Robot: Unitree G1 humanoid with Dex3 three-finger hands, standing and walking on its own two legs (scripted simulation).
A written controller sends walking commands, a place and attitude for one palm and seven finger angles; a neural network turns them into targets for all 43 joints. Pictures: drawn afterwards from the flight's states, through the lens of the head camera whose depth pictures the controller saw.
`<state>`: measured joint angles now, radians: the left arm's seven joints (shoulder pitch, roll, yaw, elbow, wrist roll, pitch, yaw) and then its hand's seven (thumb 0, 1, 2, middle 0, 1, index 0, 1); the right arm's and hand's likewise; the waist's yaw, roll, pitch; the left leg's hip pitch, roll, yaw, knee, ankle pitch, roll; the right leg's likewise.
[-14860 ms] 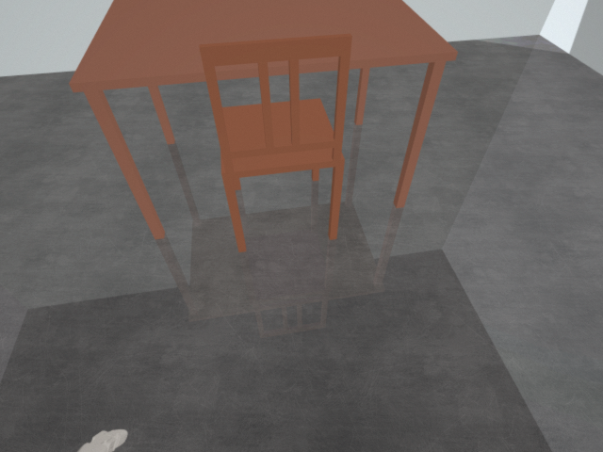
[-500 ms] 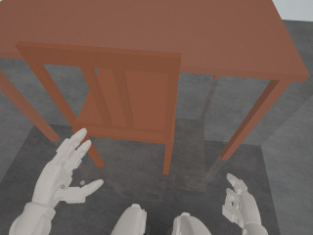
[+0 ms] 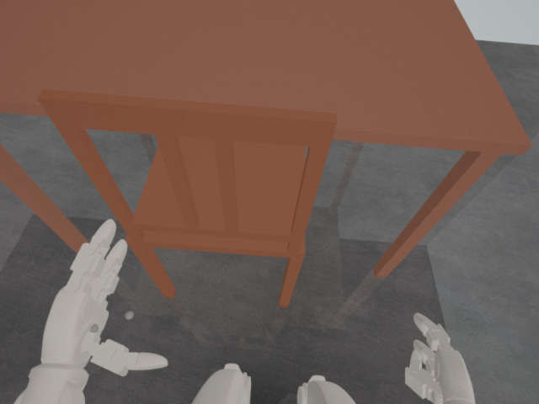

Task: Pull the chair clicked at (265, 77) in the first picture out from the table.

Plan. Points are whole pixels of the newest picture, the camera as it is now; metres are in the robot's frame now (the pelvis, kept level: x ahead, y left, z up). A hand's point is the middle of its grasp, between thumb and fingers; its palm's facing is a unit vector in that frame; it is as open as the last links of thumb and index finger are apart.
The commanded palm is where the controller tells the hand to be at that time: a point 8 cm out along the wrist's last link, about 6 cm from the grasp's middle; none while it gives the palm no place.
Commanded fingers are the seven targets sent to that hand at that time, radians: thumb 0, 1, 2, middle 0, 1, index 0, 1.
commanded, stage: raise the hand toward the chair's back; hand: left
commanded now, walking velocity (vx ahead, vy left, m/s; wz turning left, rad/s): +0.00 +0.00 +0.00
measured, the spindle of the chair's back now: (181, 187) +0.47 +0.19 -0.02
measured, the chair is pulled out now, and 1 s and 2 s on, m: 0.00 0.00 0.00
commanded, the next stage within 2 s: aim the fingers beside a spindle in 0.88 s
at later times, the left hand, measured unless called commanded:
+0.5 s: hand (93, 306) +0.24 +0.24 +0.04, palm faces -0.04 -1.00 -0.04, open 16.9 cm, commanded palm +0.21 +0.29 +0.05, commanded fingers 0.00 -0.50 0.30 -0.06 -0.08 -0.06 -0.08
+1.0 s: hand (109, 306) +0.23 +0.22 +0.05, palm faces -0.01 -1.00 -0.05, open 16.9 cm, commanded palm +0.22 +0.27 +0.05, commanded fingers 0.00 -0.50 0.30 -0.06 -0.08 -0.06 -0.08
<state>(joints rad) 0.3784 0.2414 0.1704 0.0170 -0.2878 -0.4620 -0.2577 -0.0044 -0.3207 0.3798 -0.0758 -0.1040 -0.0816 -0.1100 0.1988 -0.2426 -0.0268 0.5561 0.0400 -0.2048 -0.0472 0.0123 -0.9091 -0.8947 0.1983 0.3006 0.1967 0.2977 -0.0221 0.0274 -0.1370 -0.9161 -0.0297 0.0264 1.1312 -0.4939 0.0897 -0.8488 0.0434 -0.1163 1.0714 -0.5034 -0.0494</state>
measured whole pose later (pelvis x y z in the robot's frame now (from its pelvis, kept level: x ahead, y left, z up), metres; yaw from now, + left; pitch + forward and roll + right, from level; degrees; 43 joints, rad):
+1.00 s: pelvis +0.00 +0.01 +0.01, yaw +0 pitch +15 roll -4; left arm 0.31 0.29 0.19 0.07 -0.29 -0.41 -0.27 -0.01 -0.50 0.30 -0.06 -0.08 -0.06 -0.08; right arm 0.23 -0.25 0.03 0.52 0.04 -0.17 -0.02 0.01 -0.91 -0.89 0.20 0.30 0.20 0.30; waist -0.02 0.04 -0.14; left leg -0.89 -0.04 0.02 1.10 -0.47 0.10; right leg -0.81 0.04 -0.12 1.02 -0.48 -0.03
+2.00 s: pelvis +0.01 +0.00 -0.02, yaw +0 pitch +20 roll -3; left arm 0.06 0.20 0.05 0.25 -0.20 -0.43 -0.13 -0.01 -0.50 0.30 -0.06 -0.08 -0.06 -0.08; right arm 0.21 -0.25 0.02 0.53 0.02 -0.08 0.01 0.01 -0.91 -0.89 0.20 0.30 0.20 0.30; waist -0.04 0.04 -0.16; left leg -1.04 -0.03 0.03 1.22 -0.53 0.09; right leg -0.98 0.04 -0.12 1.17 -0.55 -0.06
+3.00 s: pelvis +0.00 -0.01 -0.03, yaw -1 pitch +22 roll -2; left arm -0.12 0.13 -0.02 0.43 -0.11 -0.44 0.00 -0.01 -0.50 0.30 -0.06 -0.08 -0.06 -0.08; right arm 0.19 -0.24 0.01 0.52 0.01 0.02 0.03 0.01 -0.91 -0.89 0.20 0.30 0.20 0.30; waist -0.06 0.03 -0.16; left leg -1.12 -0.02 0.04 1.28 -0.55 0.08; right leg -1.07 0.04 -0.11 1.25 -0.57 -0.07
